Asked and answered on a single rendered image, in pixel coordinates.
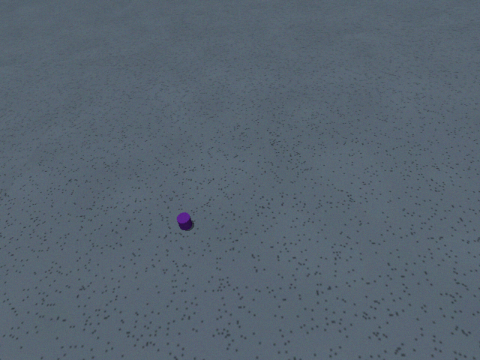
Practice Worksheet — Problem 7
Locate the tin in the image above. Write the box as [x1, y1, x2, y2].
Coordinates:
[177, 212, 192, 230]

